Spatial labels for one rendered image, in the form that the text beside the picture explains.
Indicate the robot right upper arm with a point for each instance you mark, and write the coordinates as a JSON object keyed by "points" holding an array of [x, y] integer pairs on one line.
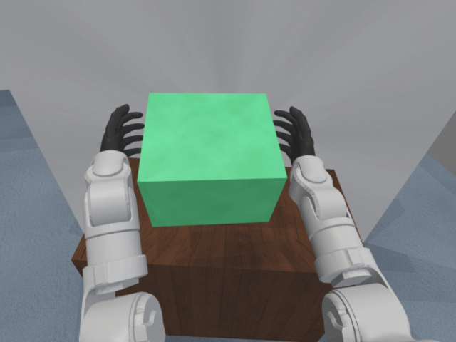
{"points": [[365, 313]]}

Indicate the right robot forearm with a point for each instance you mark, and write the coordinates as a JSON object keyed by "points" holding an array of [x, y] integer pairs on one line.
{"points": [[341, 258]]}

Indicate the pedestal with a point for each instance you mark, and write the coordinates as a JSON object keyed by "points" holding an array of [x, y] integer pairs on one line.
{"points": [[246, 280]]}

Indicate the robot left hand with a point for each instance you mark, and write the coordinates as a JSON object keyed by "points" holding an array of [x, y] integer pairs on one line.
{"points": [[115, 131]]}

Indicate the carton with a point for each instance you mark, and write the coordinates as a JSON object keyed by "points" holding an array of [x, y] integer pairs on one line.
{"points": [[209, 158]]}

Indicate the robot right hand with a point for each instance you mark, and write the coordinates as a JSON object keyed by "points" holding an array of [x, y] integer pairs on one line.
{"points": [[300, 141]]}

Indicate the left robot forearm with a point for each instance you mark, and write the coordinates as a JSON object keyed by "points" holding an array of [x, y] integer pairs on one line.
{"points": [[111, 228]]}

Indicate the robot left upper arm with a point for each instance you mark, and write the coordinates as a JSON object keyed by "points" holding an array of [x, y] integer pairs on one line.
{"points": [[130, 318]]}

